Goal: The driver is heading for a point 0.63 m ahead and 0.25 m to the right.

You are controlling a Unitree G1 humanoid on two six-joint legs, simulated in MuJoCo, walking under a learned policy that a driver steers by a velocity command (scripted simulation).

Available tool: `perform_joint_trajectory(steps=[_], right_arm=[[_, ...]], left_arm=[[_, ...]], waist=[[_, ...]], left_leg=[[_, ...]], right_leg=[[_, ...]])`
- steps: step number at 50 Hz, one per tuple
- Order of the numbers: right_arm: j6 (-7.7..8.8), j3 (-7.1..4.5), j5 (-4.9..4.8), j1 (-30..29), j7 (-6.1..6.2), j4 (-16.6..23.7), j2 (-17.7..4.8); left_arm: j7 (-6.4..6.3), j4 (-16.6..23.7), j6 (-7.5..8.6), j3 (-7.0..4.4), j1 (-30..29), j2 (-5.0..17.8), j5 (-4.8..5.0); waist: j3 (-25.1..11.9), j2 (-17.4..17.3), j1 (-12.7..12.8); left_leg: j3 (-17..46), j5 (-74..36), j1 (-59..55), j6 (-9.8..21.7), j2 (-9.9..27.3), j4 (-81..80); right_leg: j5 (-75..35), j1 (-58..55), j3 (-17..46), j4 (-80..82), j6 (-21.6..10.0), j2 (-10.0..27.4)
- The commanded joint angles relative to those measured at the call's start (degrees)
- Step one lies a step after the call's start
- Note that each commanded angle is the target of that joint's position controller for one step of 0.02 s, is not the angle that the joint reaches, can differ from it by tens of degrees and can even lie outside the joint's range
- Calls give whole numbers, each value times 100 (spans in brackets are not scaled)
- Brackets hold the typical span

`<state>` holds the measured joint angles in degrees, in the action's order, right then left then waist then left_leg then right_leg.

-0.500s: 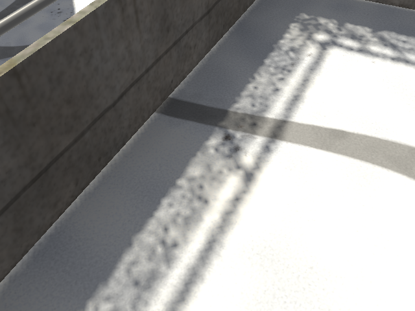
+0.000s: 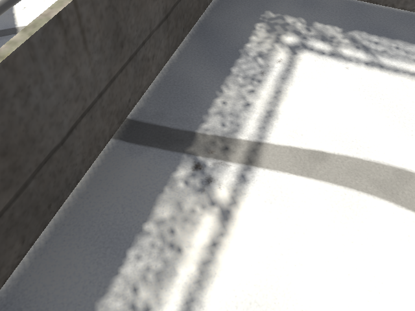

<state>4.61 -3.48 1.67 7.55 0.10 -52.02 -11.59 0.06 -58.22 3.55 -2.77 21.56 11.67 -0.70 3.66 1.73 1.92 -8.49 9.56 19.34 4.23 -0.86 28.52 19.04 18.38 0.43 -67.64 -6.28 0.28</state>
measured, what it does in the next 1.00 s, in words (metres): walks ahead, turning right: right foot, then left foot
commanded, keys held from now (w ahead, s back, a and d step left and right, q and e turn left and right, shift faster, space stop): w+e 0.44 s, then e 0.50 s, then no key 0.06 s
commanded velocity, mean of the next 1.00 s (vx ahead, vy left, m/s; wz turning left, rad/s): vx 0.32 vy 0.00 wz -0.56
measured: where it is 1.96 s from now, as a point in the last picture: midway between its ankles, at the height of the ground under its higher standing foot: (255, 306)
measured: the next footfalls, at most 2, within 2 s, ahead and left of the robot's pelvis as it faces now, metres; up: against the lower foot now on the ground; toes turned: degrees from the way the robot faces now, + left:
right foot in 0.42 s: +0.36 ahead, -0.14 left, +0.00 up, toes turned -20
left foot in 0.96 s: +0.61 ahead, -0.08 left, +0.00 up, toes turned -38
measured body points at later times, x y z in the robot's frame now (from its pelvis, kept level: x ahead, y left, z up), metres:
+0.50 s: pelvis +0.27 -0.07 -0.01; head +0.31 -0.09 +0.44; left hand +0.49 +0.13 -0.13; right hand +0.20 -0.31 -0.16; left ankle +0.13 +0.09 -0.63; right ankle +0.32 -0.13 -0.73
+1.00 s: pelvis +0.45 -0.10 -0.01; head +0.49 -0.11 +0.44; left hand +0.66 +0.12 -0.14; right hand +0.46 -0.41 -0.10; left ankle +0.57 -0.06 -0.74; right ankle +0.32 -0.13 -0.71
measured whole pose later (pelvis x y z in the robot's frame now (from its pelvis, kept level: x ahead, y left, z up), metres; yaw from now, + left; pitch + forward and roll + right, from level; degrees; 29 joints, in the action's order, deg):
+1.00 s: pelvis +0.45 -0.10 -0.01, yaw -36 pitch +0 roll -1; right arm 1.7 -1.0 0.7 5.8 1.9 -41.5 -15.2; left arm -1.1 -46.5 -0.9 -5.1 17.4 17.8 -0.4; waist 4.2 0.7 3.3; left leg 0.9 9.8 22.8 3.5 -0.8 32.7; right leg 29.9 12.7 10.4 -45.8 -3.6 -10.9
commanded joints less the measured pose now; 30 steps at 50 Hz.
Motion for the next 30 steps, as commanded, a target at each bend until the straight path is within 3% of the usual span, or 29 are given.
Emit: perform_joint_trajectory(steps=[1,3,6,10,15,18,19,20,21,22,23,24,25,26,27,28,30], right_arm=[[137,-29,-60,657,60,-46,-236],[230,-45,-95,912,66,-150,-322],[271,-63,-58,1076,43,-203,-443],[284,-45,-60,1264,51,-255,-516],[193,-90,-38,1836,139,-429,-732],[70,-138,-22,1832,188,-450,-940],[6,-167,-14,1795,191,-436,-1041],[-58,-183,-30,1741,171,-388,-1112],[-80,-169,-36,1654,141,-255,-1080],[-39,-35,-137,1795,23,186,-401],[44,-135,-136,1117,-14,459,-829],[105,-112,-187,624,-21,620,-792],[157,-59,-205,736,12,564,-687],[113,-74,-134,872,51,460,-680],[-1,-80,-4,1012,61,459,-685],[-125,-84,64,1104,56,446,-660],[-299,-63,65,1092,35,529,-574]], left_arm=[[106,330,-124,-101,236,148,-118],[154,474,-234,-103,3,69,-133],[218,706,-335,-114,-587,150,-134],[320,1036,-305,-56,-1488,145,-112],[385,1429,-257,-30,-2317,227,-144],[341,1407,-258,-106,-2002,363,-172],[312,1292,-243,-161,-1539,456,-168],[267,1087,-193,-246,-833,587,-174],[183,809,-149,-400,94,943,-244],[100,868,-155,-570,197,1656,-269],[73,996,-235,-581,189,1755,-96],[15,951,-253,-541,-79,1648,-69],[-17,950,-211,-465,-341,1347,-25],[-30,998,-170,-409,-627,1128,13],[-44,1031,-144,-343,-810,939,71],[-33,1065,-108,-298,-861,863,86],[-18,1046,-47,-314,-713,1019,92]], waist=[[-241,-538,-53],[-151,-524,3],[37,-526,-10],[240,-465,-154],[331,-492,-404],[34,-737,-193],[-226,-791,9],[-642,-723,301],[-1176,-332,728],[-1676,1041,419],[-1931,519,522],[-1145,69,417],[-744,-196,174],[-522,-403,-78],[-517,-348,-274],[-596,-290,-365],[-673,-196,-441]], left_leg=[[1668,196,-891,473,1694,-1950],[1239,-199,-850,488,1681,-2089],[657,-397,-972,489,1578,-2232],[-34,-984,-1104,425,1414,-2192],[-471,-2062,-2153,343,1677,-1894],[-761,-4519,-2631,242,1726,-841],[-811,-5102,-2668,229,1727,-84],[-857,-4920,-2423,170,1698,1010],[-885,-3637,-1412,-19,1581,2589],[-773,1010,1183,-370,668,4755],[542,2120,2065,-497,40,5613],[866,1510,2486,-440,406,5480],[878,1106,2191,-424,590,4991],[921,1052,1821,-446,719,4575],[954,1058,1479,-511,744,4315],[966,1066,1232,-569,734,4108],[889,977,1181,-685,635,3746]], right_leg=[[-319,1147,238,-167,12,537],[-510,1376,162,-29,63,603],[-1199,1946,86,435,162,691],[-2009,1870,-227,1921,233,586],[-1668,1778,-746,2949,-22,391],[-786,1097,-1069,3150,-321,-116],[-493,607,-1120,3230,-449,-346],[-498,-257,-1077,3556,-599,-554],[-315,-1681,-389,3950,-840,-245],[142,-3511,2517,4250,-1634,1565],[-708,-3632,4327,5133,-1880,2053],[-2127,-3154,3124,5067,-1704,1912],[-3640,-2448,2375,4946,-1509,1726],[-4509,-1886,1755,4894,-1259,1386],[-4857,-1493,1389,4921,-1131,1133],[-5131,-1291,1219,4922,-1047,1002],[-5718,-1134,1037,4880,-1007,828]])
